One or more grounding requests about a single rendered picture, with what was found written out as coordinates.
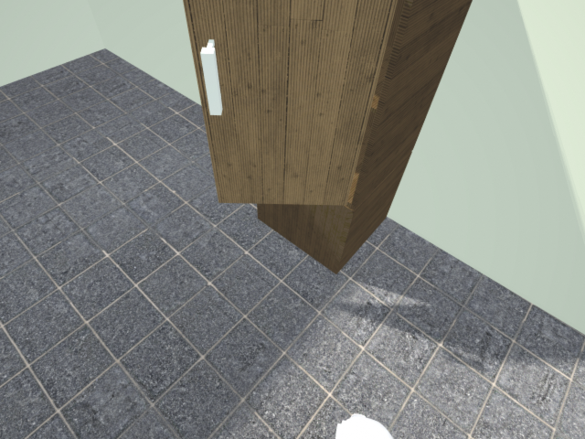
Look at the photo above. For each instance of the handle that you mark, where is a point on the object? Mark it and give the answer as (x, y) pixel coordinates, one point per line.
(210, 69)

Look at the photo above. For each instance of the cupboard door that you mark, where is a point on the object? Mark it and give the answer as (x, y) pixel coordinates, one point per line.
(297, 79)

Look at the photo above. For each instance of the right robot thigh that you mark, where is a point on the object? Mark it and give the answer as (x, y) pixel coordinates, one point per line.
(361, 428)

